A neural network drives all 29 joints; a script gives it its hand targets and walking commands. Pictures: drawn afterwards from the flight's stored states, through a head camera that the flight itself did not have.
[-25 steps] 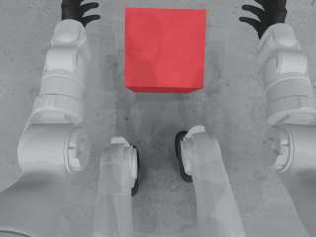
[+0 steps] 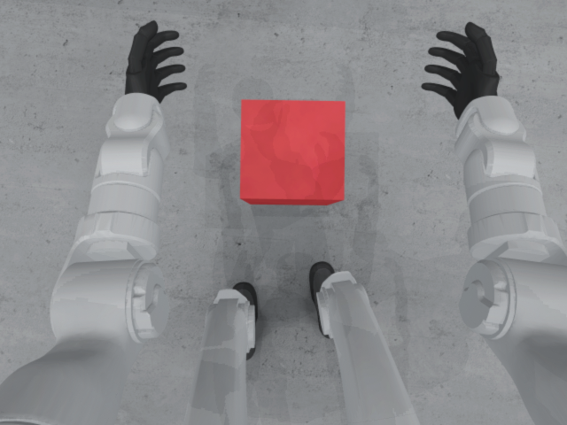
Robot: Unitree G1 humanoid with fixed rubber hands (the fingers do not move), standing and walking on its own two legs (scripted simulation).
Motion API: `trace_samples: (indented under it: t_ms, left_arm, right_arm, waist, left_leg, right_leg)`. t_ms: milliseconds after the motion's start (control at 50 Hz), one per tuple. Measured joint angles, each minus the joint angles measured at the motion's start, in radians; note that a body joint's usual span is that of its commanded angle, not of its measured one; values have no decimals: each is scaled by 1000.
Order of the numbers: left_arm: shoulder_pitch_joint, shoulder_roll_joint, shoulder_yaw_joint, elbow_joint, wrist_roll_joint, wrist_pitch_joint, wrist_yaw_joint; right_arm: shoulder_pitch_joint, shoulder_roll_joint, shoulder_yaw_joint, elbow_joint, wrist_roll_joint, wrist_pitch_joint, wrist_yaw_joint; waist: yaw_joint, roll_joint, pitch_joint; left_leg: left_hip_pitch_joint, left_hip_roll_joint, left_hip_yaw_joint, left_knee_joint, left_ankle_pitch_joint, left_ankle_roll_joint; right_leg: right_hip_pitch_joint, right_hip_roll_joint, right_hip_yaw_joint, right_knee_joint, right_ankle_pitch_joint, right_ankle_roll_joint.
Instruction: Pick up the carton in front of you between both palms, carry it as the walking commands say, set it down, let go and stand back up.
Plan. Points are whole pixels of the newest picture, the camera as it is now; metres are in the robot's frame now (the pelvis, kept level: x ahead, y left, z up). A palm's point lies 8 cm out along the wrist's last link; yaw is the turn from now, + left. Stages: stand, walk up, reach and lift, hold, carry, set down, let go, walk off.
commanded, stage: let go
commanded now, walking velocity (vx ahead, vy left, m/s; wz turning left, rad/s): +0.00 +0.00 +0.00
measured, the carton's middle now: (290, 160) +0.49 -0.06 -0.50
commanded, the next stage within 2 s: stand in 1.32 s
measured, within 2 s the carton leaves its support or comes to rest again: neither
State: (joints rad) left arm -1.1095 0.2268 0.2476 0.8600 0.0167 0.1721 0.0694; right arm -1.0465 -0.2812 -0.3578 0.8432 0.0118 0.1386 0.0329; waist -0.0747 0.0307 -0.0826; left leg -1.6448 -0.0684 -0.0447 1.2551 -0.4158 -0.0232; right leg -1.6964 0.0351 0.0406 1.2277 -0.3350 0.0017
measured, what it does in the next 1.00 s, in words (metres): rises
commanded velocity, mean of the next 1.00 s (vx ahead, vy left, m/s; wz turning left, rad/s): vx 0.00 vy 0.00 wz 0.00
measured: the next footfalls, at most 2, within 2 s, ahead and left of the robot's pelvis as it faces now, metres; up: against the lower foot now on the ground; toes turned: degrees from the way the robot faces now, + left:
none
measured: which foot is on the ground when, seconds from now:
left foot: down 0.00-1.00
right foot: down 0.00-1.00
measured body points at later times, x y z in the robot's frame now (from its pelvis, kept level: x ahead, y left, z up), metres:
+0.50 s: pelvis +0.06 -0.01 +0.11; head +0.26 -0.02 +0.52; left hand +0.40 +0.18 +0.00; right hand +0.36 -0.27 +0.01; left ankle +0.06 +0.12 -0.59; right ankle +0.09 -0.11 -0.59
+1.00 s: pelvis +0.09 +0.02 +0.16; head +0.11 +0.02 +0.60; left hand +0.27 +0.25 +0.08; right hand +0.26 -0.22 +0.08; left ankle +0.06 +0.12 -0.59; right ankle +0.09 -0.11 -0.59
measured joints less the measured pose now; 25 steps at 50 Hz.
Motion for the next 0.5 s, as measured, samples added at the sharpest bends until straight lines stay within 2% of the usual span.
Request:
trace_samples:
  t_ms: [100, 220, 340, 500]
  left_arm:
    - [74, -33, 15, -35, 52, -6, 4]
    - [315, -90, -6, -165, 91, -15, 19]
    - [560, -97, -47, -254, 73, -55, 0]
    - [792, -85, -86, -263, 54, -127, -41]
  right_arm:
    - [69, 13, 1, -22, -51, -11, 21]
    - [286, 30, 54, -120, -98, -19, 55]
    - [516, 36, 119, -204, -64, -48, 67]
    - [769, 60, 194, -250, -23, -108, 58]
  waist:
    - [9, -3, 0]
    - [20, -9, 10]
    - [20, -20, 26]
    - [23, -35, 6]
  left_leg:
    - [98, 4, -6, -109, 33, -2]
    - [275, 9, -14, -253, 62, -4]
    - [481, 21, -24, -380, 78, -7]
    - [722, 34, -26, -502, 85, -3]
  right_leg:
    - [98, -1, -1, -105, 29, -5]
    - [272, -2, -2, -237, 50, -14]
    - [476, 3, -7, -356, 61, -23]
    - [715, 9, -4, -474, 66, -26]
